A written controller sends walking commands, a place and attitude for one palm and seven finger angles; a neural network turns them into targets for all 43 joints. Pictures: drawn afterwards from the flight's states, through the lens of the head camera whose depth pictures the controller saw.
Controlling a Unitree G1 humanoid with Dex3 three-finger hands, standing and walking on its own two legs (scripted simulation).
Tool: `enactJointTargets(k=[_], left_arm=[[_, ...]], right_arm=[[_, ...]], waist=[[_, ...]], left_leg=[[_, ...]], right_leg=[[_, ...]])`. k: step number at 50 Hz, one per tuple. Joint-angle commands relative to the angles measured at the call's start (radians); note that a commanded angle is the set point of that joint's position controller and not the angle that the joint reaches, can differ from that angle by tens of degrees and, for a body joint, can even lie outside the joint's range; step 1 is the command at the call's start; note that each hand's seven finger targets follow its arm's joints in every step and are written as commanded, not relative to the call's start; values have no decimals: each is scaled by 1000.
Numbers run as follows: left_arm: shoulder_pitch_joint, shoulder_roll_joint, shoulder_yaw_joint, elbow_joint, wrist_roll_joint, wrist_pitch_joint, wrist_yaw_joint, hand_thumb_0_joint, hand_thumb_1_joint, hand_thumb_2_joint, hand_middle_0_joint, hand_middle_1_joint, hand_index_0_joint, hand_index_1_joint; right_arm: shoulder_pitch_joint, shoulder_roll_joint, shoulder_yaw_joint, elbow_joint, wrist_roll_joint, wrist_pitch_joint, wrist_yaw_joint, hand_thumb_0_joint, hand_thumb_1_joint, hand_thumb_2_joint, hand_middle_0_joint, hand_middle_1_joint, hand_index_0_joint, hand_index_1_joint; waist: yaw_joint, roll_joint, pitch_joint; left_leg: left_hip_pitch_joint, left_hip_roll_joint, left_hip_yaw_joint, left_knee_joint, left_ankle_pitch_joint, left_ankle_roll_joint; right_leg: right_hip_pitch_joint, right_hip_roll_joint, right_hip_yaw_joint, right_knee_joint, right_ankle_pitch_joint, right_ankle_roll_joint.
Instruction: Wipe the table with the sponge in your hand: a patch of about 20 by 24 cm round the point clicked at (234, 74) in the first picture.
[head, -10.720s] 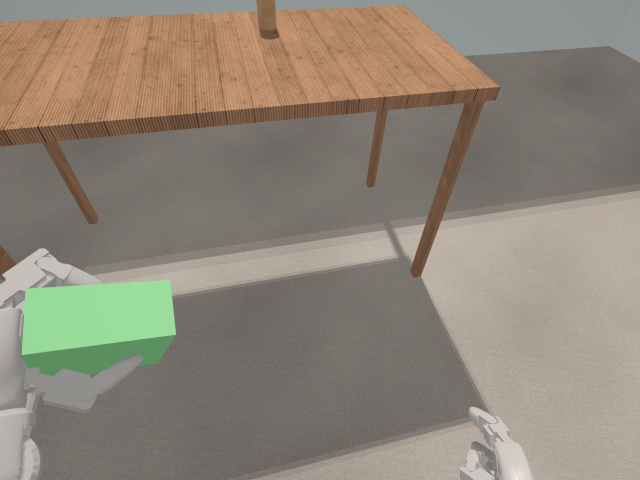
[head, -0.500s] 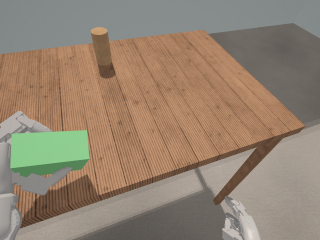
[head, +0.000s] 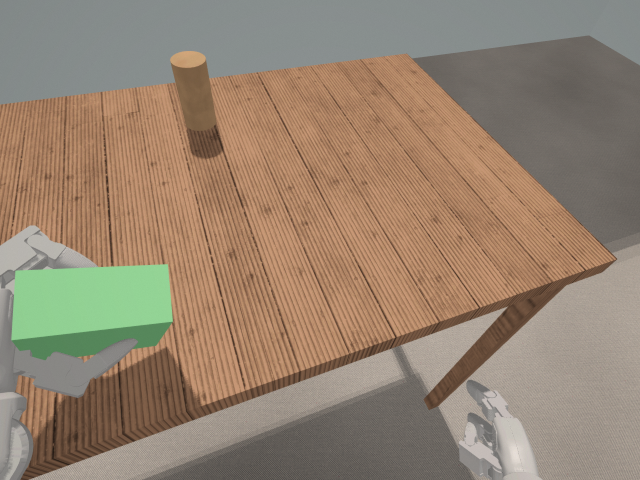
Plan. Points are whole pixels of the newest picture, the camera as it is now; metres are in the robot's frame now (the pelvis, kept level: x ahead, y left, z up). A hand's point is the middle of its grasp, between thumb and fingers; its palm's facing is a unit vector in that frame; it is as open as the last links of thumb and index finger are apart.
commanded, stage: look again from close up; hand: left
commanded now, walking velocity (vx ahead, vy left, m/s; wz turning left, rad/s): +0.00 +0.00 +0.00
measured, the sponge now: (118, 312) +0.23 +0.22 +0.14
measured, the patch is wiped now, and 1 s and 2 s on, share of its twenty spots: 0.00 0.00 0.00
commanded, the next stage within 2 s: turn the palm down, sponge in hand in 0.28 s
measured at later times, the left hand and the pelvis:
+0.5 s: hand (31, 255) +0.25 +0.28 +0.19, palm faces +0.46 -0.77 -0.44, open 9.7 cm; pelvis +0.00 -0.01 +0.00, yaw +2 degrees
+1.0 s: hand (73, 333) +0.19 +0.23 +0.17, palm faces +0.33 -0.58 -0.75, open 9.7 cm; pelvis -0.04 -0.06 -0.02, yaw +3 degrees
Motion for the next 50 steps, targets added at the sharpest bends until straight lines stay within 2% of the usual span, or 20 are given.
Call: enactJointTargets(k=[1, 18, 19, 20, 21, 23, 24, 27, 28, 29, 32, 34, 35, 36, 39, 42, 45, 48, 49, 50], left_arm=[[-68, 168, 106, -249, -12, -67, 21, 0, 100, 1300, -1200, -1600, -1200, -1600], [-53, 174, 111, -248, -14, -57, 23, 0, 100, 1300, -1200, -1600, -1200, -1600], [-985, 981, 445, -565, 21, -223, 35, 0, 100, 1300, -1200, -1600, -1200, -1600], [-627, 468, 295, 24, 103, -9, -22, 0, 100, 1300, -1200, -1600, -1200, -1600], [-468, 321, 148, 83, 16, 73, -47, 0, 100, 1300, -1200, -1600, -1200, -1600], [-351, 244, 99, -42, -36, 185, -118, 0, 100, 1300, -1200, -1600, -1200, -1600], [-232, 134, 19, 6, -44, 262, -136, 0, 100, 1300, -1200, -1600, -1200, -1600], [-196, 237, -9, -202, 75, 319, -143, 0, 100, 1300, -1200, -1600, -1200, -1600], [-178, 294, 42, -206, 102, 317, -133, 0, 100, 1300, -1200, -1600, -1200, -1600], [-198, 358, 117, -258, 104, 314, -111, 0, 100, 1300, -1200, -1600, -1200, -1600], [-241, 389, 189, -298, 90, 224, -47, 0, 100, 1300, -1200, -1600, -1200, -1600], [-327, 454, 239, -285, 102, 203, 5, 0, 100, 1300, -1200, -1600, -1200, -1600], [-374, 383, 167, -273, 112, 198, 22, 0, 100, 1300, -1200, -1600, -1200, -1600], [-361, 399, 177, -175, 127, 209, 36, 0, 100, 1300, -1200, -1600, -1200, -1600], [-475, 430, 121, -72, 164, 294, 5, 0, 100, 1300, -1200, -1600, -1200, -1600], [-538, 432, 20, -23, 190, 374, -95, 0, 100, 1300, -1200, -1600, -1200, -1600], [-597, 447, -18, -38, 225, 392, -166, 0, 100, 1300, -1200, -1600, -1200, -1600], [-545, 524, 61, -71, 238, 332, -188, 0, 100, 1300, -1200, -1600, -1200, -1600], [-512, 586, 139, -57, 233, 320, -177, 0, 100, 1300, -1200, -1600, -1200, -1600], [-511, 562, 132, -63, 230, 309, -168, 0, 100, 1300, -1200, -1600, -1200, -1600]], right_arm=[[-86, -121, -53, -156, 0, -48, -12, 0, -900, -900, 200, 300, 200, 300], [-81, -120, -55, -153, 1, -34, -16, 0, -900, -900, 200, 300, 200, 300], [71, -160, 52, -230, 71, -17, -93, 0, -900, -900, 200, 300, 200, 300], [-75, -127, -62, -143, -78, -46, -61, 0, -900, -900, 200, 300, 200, 300], [-47, -159, -47, -162, -37, -56, -4, 0, -900, -900, 200, 300, 200, 300], [-97, -174, -54, -144, -19, -65, 10, 0, -900, -900, 200, 300, 200, 300], [-172, -155, -29, -149, 8, -63, 27, 0, -900, -900, 200, 300, 200, 300], [-177, -171, -18, -178, -5, -39, 42, 0, -900, -900, 200, 300, 200, 300], [-182, -171, -19, -183, -6, -27, 38, 0, -900, -900, 200, 300, 200, 300], [-232, -171, -13, -196, 8, -15, 32, 0, -900, -900, 200, 300, 200, 300], [-206, -142, -12, -188, -21, -13, 2, 0, -900, -900, 200, 300, 200, 300], [-223, -140, -11, -173, -11, -10, -13, 0, -900, -900, 200, 300, 200, 300], [-204, -122, -7, -171, -18, -10, -19, 0, -900, -900, 200, 300, 200, 300], [-185, -132, -14, -139, -17, -5, -25, 0, -900, -900, 200, 300, 200, 300], [-225, -147, -2, -134, 4, 13, -50, 0, -900, -900, 200, 300, 200, 300], [-247, -152, 12, -142, 13, 20, -82, 0, -900, -900, 200, 300, 200, 300], [-272, -138, 19, -161, 28, 1, -94, 0, -900, -900, 200, 300, 200, 300], [-251, -136, 10, -162, 17, -18, -98, 0, -900, -900, 200, 300, 200, 300], [-268, -132, 10, -157, 27, -30, -93, 0, -900, -900, 200, 300, 200, 300], [-255, -129, 8, -160, 19, -29, -90, 0, -900, -900, 200, 300, 200, 300]], waist=[[-11, 87, -182], [-14, 87, -186], [-77, 209, -201], [74, 227, -395], [32, 170, -331], [65, 193, -410], [70, 191, -351], [54, 132, -243], [44, 92, -221], [51, 92, -259], [44, 73, -258], [42, 133, -257], [38, 166, -246], [21, 159, -214], [10, 161, -174], [12, 108, -159], [21, 111, -152], [47, 49, -183], [64, 74, -176], [69, 69, -197]], left_leg=[[79, 64, -97, -95, 95, -9], [83, 70, -102, -95, 108, -7], [-69, 51, -116, -89, -120, 17], [171, -16, -44, -3, 255, -40], [175, -2, -89, 2, 483, -85], [306, 22, -71, 28, 567, -65], [278, 24, -70, 24, 505, -69], [135, 19, -64, 6, 303, -40], [100, 20, -69, 1, 217, -33], [92, 10, -62, -3, 119, -32], [66, 4, -67, 14, 63, -35], [66, -1, -64, 20, -27, -35], [58, -7, -65, 21, -26, -38], [47, -2, -66, 25, -56, -39], [32, -24, -52, 26, -143, -26], [39, -33, -36, 33, -134, -16], [48, -34, -35, 54, -122, -19], [37, -25, -43, 81, -76, -21], [29, -25, -41, 92, -74, -31], [6, -25, -45, 104, -63, -34]], right_leg=[[24, -39, 53, -42, 186, -33], [37, -49, 51, -44, 191, -34], [23, -6, 46, 48, -52, 41], [-6, 15, -32, 112, 107, -81], [-90, 39, -81, 98, 193, -76], [-92, 35, -64, 100, 234, -59], [-117, 41, -66, 111, 174, -56], [-127, 25, -85, 111, 185, -51], [-145, 30, -86, 112, 144, -48], [-138, 39, -72, 120, 90, -49], [-168, 41, -79, 128, 33, -42], [-205, 43, -56, 123, -33, -41], [-203, 37, -58, 118, -31, -46], [-223, 35, -55, 113, -49, -41], [-240, 21, -18, 78, -120, -34], [-226, 0, 18, 30, -166, -25], [-228, -11, 48, 9, -218, -31], [-201, -28, 82, 2, -234, -24], [-187, -30, 108, -11, -262, -32], [-170, -40, 108, -1, -250, -33]])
